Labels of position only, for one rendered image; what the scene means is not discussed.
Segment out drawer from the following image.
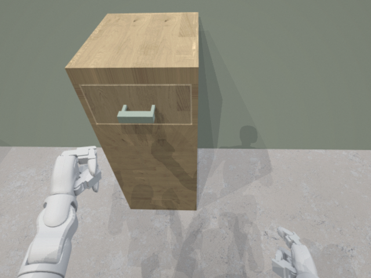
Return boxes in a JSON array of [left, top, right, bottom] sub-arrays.
[[81, 84, 192, 124]]

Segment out left robot hand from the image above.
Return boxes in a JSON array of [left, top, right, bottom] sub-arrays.
[[50, 146, 101, 198]]

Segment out left robot forearm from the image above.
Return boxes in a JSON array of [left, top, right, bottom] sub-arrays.
[[17, 193, 78, 278]]

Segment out cabinet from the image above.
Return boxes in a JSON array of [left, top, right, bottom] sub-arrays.
[[65, 12, 199, 211]]

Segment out right robot hand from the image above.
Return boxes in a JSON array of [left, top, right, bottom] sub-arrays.
[[272, 226, 318, 278]]

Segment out handle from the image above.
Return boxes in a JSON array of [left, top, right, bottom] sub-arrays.
[[117, 105, 155, 123]]

